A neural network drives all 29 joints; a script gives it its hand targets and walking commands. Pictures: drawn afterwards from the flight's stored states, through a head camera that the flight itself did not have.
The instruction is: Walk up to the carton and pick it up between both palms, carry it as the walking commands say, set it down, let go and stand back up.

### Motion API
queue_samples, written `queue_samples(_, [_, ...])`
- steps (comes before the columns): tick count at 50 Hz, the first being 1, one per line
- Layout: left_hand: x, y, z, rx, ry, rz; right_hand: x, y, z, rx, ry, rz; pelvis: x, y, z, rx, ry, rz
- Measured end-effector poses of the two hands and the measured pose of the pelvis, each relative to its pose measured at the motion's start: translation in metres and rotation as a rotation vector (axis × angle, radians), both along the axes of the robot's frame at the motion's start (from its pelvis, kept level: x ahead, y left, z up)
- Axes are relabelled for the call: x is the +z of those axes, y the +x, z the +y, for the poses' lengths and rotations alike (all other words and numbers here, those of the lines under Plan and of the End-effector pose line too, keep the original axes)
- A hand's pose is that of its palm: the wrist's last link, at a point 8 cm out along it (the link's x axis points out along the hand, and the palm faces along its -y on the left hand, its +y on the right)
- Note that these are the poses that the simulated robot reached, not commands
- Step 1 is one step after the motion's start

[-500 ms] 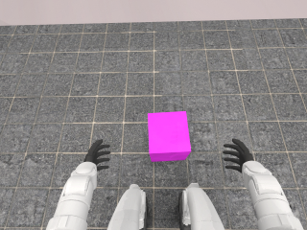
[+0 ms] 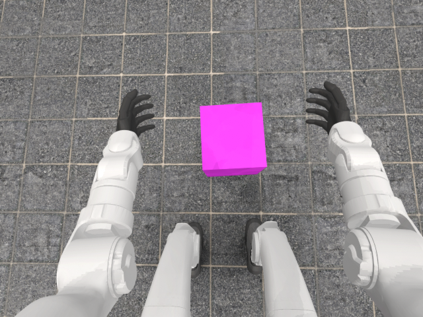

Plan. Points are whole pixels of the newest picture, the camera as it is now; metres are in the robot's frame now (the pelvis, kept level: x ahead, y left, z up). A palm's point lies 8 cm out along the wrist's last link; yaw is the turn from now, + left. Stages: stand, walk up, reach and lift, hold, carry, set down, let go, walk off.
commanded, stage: reach and lift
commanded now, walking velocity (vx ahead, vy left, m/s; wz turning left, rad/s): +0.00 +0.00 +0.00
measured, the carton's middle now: (231, 143) +0.50 -0.02 -0.54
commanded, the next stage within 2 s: none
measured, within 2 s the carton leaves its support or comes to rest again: neither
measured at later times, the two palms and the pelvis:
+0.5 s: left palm (142, 107) +0.49 +0.18 -0.14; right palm (326, 99) +0.50 -0.21 -0.14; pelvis +0.01 +0.00 -0.02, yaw +1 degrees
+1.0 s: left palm (162, 128) +0.49 +0.17 -0.30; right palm (303, 123) +0.50 -0.21 -0.30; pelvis -0.02 +0.00 -0.17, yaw +2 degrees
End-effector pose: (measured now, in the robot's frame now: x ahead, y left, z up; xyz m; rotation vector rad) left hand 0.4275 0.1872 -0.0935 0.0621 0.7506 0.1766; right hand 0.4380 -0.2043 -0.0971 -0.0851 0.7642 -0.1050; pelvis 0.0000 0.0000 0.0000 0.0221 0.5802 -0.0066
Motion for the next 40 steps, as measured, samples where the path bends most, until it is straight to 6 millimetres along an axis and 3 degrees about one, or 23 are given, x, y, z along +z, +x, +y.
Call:
queue_samples(15, [-0.015, 0.069, -0.009, -0.013, -0.009, -0.126, -0.015, 0.070, -0.002, 0.002, 0.022, -0.128, -0.012, 0.006, -0.003, 0.008, 0.005, 0.175])
queue_samples(20, [-0.026, 0.073, -0.010, -0.011, -0.016, -0.131, -0.026, 0.074, -0.001, 0.009, 0.018, -0.131, -0.014, 0.010, -0.003, 0.008, 0.005, 0.214])
queue_samples(26, [-0.049, 0.064, -0.010, 0.000, -0.027, -0.108, -0.049, 0.064, -0.003, 0.004, 0.019, -0.100, -0.023, 0.013, -0.001, 0.010, 0.004, 0.256])
queue_samples(31, [-0.081, 0.060, -0.010, 0.001, -0.025, -0.090, -0.081, 0.058, -0.005, -0.011, 0.021, -0.078, -0.047, 0.010, 0.001, 0.012, 0.003, 0.282])
queue_samples(40, [-0.150, 0.068, -0.014, -0.007, -0.015, -0.103, -0.150, 0.065, -0.004, -0.023, 0.015, -0.108, -0.115, -0.007, 0.004, 0.014, 0.009, 0.295])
